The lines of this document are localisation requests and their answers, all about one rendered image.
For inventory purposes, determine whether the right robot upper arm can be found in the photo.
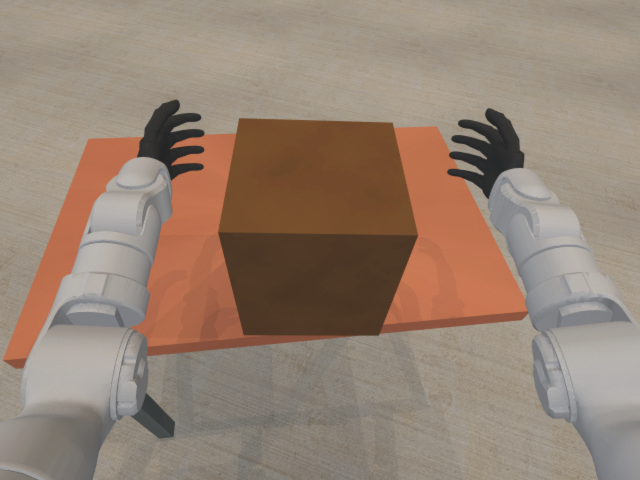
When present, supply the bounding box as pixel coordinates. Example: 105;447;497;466
532;320;640;480

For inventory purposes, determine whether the table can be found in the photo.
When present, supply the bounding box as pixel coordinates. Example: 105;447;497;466
3;126;528;439

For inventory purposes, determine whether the left robot upper arm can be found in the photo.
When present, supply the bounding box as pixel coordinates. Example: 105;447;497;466
0;324;149;480

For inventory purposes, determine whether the robot left forearm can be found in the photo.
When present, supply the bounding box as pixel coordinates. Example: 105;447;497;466
21;157;173;409

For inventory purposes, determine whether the right robot hand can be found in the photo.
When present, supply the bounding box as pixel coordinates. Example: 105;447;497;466
447;108;524;199

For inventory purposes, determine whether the left robot hand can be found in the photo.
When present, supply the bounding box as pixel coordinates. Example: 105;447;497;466
137;100;205;180

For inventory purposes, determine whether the carton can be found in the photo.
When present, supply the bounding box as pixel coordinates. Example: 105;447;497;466
218;118;418;336

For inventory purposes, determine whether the robot right forearm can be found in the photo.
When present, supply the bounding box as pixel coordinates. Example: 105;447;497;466
488;168;640;332

